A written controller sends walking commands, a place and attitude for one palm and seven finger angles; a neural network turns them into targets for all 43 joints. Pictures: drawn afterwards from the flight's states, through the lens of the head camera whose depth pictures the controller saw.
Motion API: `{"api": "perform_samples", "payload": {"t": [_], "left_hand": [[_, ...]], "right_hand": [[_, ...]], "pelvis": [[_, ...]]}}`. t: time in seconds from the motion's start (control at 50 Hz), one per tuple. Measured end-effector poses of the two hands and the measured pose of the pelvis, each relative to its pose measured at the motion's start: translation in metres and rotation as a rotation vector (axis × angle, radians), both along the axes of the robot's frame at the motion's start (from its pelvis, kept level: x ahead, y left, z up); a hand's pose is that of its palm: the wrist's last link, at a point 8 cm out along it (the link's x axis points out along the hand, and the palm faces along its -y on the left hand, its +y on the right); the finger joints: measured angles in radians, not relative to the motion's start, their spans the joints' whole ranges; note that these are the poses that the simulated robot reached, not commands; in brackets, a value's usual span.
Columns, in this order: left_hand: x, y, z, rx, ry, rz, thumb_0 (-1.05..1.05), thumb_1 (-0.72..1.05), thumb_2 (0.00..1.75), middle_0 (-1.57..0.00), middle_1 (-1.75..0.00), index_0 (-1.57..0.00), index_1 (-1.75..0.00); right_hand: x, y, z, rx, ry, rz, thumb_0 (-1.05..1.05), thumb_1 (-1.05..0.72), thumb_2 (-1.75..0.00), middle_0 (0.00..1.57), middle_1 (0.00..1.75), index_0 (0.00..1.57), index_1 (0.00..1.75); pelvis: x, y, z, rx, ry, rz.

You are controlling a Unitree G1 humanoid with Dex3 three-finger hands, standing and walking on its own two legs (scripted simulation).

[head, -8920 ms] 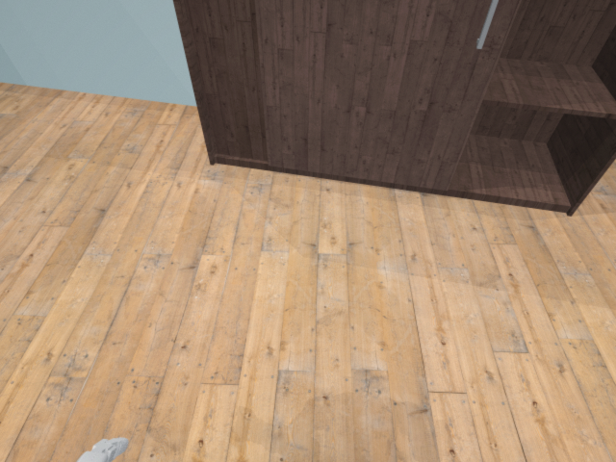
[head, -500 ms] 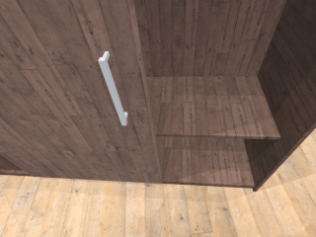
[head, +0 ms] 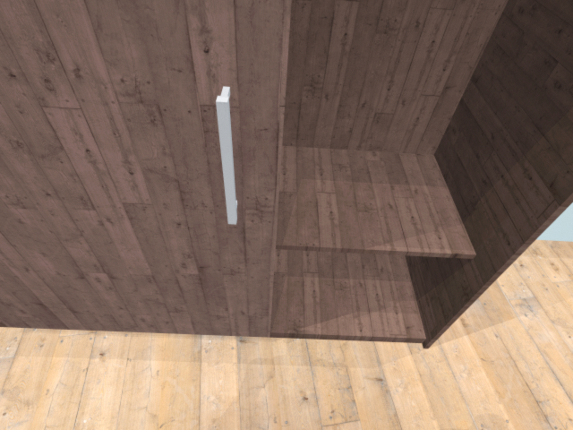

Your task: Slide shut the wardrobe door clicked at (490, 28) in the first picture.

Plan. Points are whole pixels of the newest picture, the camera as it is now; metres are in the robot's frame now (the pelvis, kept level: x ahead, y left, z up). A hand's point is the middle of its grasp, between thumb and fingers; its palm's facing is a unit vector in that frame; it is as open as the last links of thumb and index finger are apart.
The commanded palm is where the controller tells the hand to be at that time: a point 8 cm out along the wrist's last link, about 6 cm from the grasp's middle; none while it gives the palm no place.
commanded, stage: come to a stop and stand still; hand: left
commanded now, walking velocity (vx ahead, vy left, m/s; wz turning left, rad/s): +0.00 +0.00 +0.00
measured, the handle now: (229, 163) +0.51 +0.13 +0.08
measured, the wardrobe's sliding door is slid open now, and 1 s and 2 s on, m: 0.57 0.57 0.57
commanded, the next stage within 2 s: look again from close up in 1.36 s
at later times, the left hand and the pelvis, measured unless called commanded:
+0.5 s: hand out of the picture +0.04 +0.17 -0.18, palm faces +0.08 -0.98 -0.20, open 7.2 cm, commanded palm none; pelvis +0.02 -0.01 -0.01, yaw +2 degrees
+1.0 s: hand out of the picture -0.05 +0.19 -0.19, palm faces +0.07 -0.99 -0.16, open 7.4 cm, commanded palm none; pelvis -0.01 +0.04 -0.01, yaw +2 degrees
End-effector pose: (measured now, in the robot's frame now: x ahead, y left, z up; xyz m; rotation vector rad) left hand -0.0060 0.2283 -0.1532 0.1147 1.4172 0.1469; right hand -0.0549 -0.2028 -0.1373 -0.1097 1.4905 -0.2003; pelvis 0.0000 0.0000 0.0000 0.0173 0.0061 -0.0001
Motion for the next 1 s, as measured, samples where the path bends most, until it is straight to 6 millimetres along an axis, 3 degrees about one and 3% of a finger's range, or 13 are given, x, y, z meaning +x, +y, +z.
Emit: {"api": "perform_samples", "payload": {"t": [0.08, 0.14, 0.22, 0.38, 0.46, 0.54, 0.64, 0.8, 1.0], "left_hand": [[0.017, -0.009, 0.001, 0.029, -0.011, -0.025, 0.01, 0.92, 0.90, -0.20, -0.29, -0.20, -0.30], [0.028, -0.015, 0.004, 0.055, -0.034, -0.064, 0.01, 0.93, 0.90, -0.20, -0.29, -0.20, -0.30], [0.038, -0.022, 0.007, 0.073, -0.064, -0.064, 0.01, 0.93, 0.90, -0.20, -0.29, -0.20, -0.30], [0.052, -0.021, -0.001, 0.060, -0.154, 0.000, 0.01, 0.95, 0.90, -0.21, -0.29, -0.20, -0.30], [0.046, -0.016, -0.001, 0.050, -0.166, 0.014, 0.01, 0.95, 0.90, -0.21, -0.29, -0.20, -0.30], [0.032, -0.012, -0.001, 0.038, -0.145, 0.020, 0.00, 0.94, 0.90, -0.20, -0.29, -0.20, -0.30], [0.009, -0.008, -0.001, 0.022, -0.095, 0.028, 0.00, 0.92, 0.90, -0.20, -0.29, -0.20, -0.30], [-0.027, -0.002, -0.002, 0.000, -0.014, 0.040, 0.00, 0.91, 0.90, -0.20, -0.29, -0.20, -0.30], [-0.047, 0.010, -0.004, -0.011, 0.019, 0.040, 0.00, 0.91, 0.90, -0.20, -0.29, -0.20, -0.30]], "right_hand": [[-0.011, -0.001, -0.011, 0.036, 0.047, -0.025, 0.00, -0.91, -0.90, 0.20, 0.30, 0.20, 0.30], [-0.007, -0.007, -0.022, 0.065, 0.051, -0.029, 0.00, -0.90, -0.90, 0.20, 0.30, 0.20, 0.30], [0.017, -0.018, -0.027, 0.059, -0.001, -0.017, 0.00, -0.90, -0.90, 0.20, 0.30, 0.20, 0.30], [0.084, -0.035, -0.017, -0.014, -0.156, 0.044, 0.00, -0.91, -0.90, 0.20, 0.30, 0.20, 0.30], [0.105, -0.038, -0.011, -0.041, -0.208, 0.069, 0.01, -0.92, -0.90, 0.20, 0.30, 0.20, 0.30], [0.114, -0.031, -0.007, -0.040, -0.231, 0.092, 0.00, -0.92, -0.90, 0.20, 0.30, 0.20, 0.30], [0.107, -0.022, -0.006, -0.036, -0.208, 0.107, 0.00, -0.93, -0.90, 0.20, 0.30, 0.20, 0.30], [0.071, -0.003, -0.008, -0.018, -0.120, 0.101, 0.00, -0.92, -0.90, 0.20, 0.30, 0.20, 0.30], [0.027, 0.027, -0.011, 0.012, -0.046, 0.063, 0.00, -0.91, -0.90, 0.20, 0.30, 0.20, 0.30]], "pelvis": [[0.003, -0.008, -0.006, 0.013, 0.000, 0.000], [0.005, -0.014, -0.011, -0.003, 0.010, -0.013], [0.013, -0.019, -0.012, -0.025, 0.022, 0.010], [0.026, -0.019, -0.012, -0.030, -0.014, 0.030], [0.025, -0.012, -0.010, -0.034, -0.026, 0.032], [0.021, -0.005, -0.009, -0.035, -0.031, 0.034], [0.015, 0.004, -0.007, -0.036, -0.033, 0.035], [0.006, 0.018, -0.005, -0.038, -0.040, 0.036], [-0.006, 0.036, -0.006, -0.040, -0.045, 0.030]]}}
